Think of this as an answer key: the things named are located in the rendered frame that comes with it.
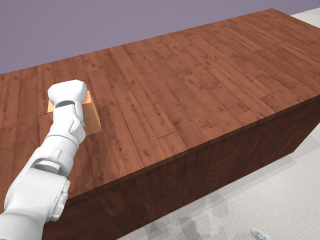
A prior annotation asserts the sponge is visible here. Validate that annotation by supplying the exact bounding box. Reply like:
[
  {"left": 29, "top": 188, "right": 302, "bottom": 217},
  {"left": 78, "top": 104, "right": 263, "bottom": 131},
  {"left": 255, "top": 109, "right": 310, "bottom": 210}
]
[{"left": 47, "top": 90, "right": 102, "bottom": 136}]

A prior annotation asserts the left robot hand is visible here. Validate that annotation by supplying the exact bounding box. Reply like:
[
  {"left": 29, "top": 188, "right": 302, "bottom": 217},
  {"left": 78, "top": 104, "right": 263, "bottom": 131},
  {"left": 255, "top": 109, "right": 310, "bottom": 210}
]
[{"left": 47, "top": 79, "right": 88, "bottom": 128}]

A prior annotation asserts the robot left forearm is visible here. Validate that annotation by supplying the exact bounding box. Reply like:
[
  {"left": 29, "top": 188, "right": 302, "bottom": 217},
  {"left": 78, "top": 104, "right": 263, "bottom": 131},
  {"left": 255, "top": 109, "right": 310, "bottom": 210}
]
[{"left": 4, "top": 98, "right": 86, "bottom": 212}]

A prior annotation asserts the table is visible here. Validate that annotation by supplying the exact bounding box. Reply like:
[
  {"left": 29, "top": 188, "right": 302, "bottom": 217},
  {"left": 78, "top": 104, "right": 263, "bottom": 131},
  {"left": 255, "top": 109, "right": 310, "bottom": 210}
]
[{"left": 0, "top": 8, "right": 320, "bottom": 240}]

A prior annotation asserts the right robot hand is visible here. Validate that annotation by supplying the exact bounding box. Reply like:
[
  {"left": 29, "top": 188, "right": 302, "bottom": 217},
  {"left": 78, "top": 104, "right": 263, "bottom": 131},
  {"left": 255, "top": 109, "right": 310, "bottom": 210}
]
[{"left": 250, "top": 228, "right": 271, "bottom": 240}]

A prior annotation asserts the robot left upper arm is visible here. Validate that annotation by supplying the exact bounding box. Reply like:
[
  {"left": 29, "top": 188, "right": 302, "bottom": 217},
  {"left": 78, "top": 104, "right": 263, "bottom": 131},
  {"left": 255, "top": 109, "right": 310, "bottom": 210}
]
[{"left": 0, "top": 167, "right": 71, "bottom": 240}]

